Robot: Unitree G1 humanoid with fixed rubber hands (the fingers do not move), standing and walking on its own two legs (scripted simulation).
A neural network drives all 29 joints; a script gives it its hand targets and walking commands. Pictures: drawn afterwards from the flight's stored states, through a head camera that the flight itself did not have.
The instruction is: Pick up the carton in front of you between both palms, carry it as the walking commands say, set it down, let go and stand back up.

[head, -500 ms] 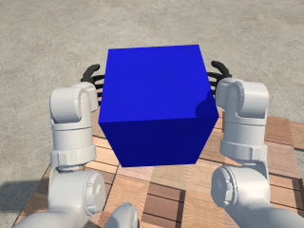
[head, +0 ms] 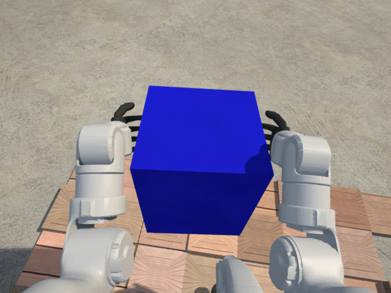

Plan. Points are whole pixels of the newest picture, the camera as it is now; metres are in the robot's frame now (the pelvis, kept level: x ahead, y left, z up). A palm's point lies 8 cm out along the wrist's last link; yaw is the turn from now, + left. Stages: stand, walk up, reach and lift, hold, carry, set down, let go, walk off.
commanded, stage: carry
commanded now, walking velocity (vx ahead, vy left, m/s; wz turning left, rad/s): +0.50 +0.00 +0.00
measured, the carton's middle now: (197, 165) +0.36 -0.01 +0.04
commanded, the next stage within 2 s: none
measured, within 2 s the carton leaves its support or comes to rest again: neither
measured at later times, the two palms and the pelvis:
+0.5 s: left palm (113, 29) +0.67 +0.19 +0.16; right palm (236, 29) +0.69 -0.11 +0.16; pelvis +0.31 +0.01 +0.01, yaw +1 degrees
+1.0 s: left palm out of the picture +0.98 +0.17 +0.12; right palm out of the picture +0.99 -0.13 +0.11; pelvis +0.63 +0.01 +0.00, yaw +2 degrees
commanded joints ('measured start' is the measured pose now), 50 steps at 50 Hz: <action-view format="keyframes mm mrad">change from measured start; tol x32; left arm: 1 -700 -1158 -636 -115 -397 -55 -196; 50 -763 -1197 -555 -20 -460 -95 -257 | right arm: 1 -810 1127 666 -150 472 -35 257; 50 -820 1155 576 8 429 -73 243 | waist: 1 -20 115 -490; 11 162 -262 -735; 27 -52 329 -523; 50 108 -128 -544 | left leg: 1 449 240 -221 -69 561 81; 8 360 176 -40 229 1030 -36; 11 -502 -5 -119 930 -253 -167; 12 -582 38 -179 983 -228 -136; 25 368 28 94 44 19 -121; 27 566 373 -699 -191 -168 57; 45 250 207 26 142 878 -70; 48 -352 -8 -70 791 -167 -118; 50 -430 75 -152 870 -137 -83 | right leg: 1 -77 13 -40 -148 100 -3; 8 515 140 -176 -670 363 -100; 11 1339 -259 468 -590 542 -386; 23 578 -129 56 -662 -6 -158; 29 -93 37 52 189 -222 -60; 45 490 133 -197 -614 248 -92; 48 1028 -260 600 -703 98 -277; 50 915 -265 527 -705 138 -324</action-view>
